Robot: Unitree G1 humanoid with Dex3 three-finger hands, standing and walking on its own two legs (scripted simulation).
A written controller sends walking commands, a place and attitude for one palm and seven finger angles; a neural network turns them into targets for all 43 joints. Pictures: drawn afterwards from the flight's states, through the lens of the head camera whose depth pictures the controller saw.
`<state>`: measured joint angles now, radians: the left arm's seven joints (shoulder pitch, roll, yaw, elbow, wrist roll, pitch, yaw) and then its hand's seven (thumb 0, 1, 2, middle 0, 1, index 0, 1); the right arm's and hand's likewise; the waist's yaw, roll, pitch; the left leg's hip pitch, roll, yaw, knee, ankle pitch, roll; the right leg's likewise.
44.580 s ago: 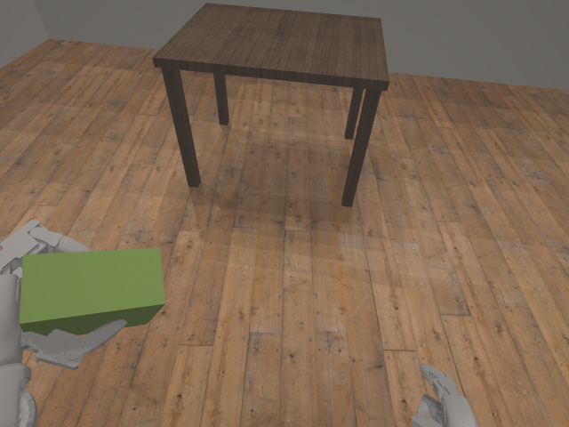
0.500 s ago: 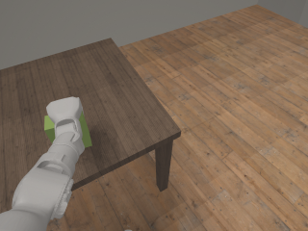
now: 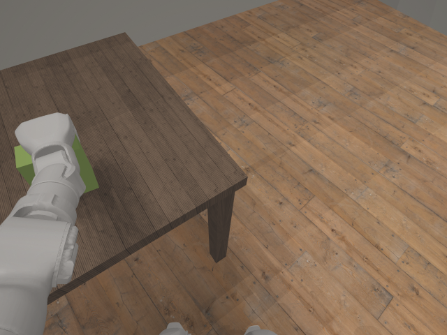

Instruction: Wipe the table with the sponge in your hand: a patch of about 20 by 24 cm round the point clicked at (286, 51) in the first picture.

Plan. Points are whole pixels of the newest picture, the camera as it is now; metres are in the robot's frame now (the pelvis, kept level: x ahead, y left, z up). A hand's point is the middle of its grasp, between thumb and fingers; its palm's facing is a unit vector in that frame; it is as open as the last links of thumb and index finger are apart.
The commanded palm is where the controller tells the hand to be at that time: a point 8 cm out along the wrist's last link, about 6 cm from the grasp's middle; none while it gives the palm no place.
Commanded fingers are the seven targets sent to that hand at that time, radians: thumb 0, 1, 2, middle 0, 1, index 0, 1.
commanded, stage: wipe forward along the third lane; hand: left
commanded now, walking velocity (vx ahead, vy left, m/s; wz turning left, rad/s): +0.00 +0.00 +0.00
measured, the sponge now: (64, 175) +0.44 +0.30 -0.02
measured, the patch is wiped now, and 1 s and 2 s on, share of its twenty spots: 0.85 0.90 0.90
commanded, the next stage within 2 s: wipe back along the third lane in 0.42 s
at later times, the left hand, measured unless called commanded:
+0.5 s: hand (49, 136) +0.50 +0.32 +0.03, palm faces -0.12 +0.01 -0.99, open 9.9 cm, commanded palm +0.50 +0.30 +0.07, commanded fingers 0.00 0.10 1.30 -1.20 -1.60 -1.20 -1.60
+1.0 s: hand (51, 143) +0.49 +0.32 +0.03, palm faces -0.07 +0.01 -1.00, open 10.0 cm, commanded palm +0.46 +0.28 +0.07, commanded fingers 0.00 0.10 1.30 -1.20 -1.60 -1.20 -1.60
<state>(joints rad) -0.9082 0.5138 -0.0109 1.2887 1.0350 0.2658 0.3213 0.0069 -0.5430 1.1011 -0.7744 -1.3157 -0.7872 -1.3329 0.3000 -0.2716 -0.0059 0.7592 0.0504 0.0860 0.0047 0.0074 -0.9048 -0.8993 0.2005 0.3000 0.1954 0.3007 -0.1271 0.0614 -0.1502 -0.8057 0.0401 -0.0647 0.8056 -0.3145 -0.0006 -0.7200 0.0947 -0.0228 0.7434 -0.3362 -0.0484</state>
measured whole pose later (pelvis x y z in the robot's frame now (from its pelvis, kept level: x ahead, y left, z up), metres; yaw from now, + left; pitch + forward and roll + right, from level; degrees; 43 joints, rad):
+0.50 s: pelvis +0.00 +0.04 -0.01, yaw -1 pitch +22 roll -4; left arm -1.13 0.55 -0.03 1.42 1.09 0.33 0.32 0.01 -0.55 1.10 -0.78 -1.32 -0.79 -1.33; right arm 0.29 -0.25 0.01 0.74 0.03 0.08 0.02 0.00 -0.90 -0.90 0.20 0.30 0.20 0.30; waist -0.17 0.05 -0.15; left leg -0.92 0.01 -0.05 0.88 -0.33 0.03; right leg -0.82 0.07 -0.01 0.77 -0.34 0.00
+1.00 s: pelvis +0.03 +0.05 +0.01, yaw +0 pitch +19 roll -4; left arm -0.88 0.40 -0.14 1.20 0.98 0.37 0.38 -0.01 -0.47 1.08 -0.68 -1.40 -0.69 -1.42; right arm 0.29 -0.23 -0.02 0.78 0.04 0.14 0.06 0.01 -0.90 -0.90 0.20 0.30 0.20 0.30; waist -0.08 0.05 -0.19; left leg -0.76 0.00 -0.03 0.80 -0.36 0.05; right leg -0.64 0.05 0.01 0.68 -0.36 0.01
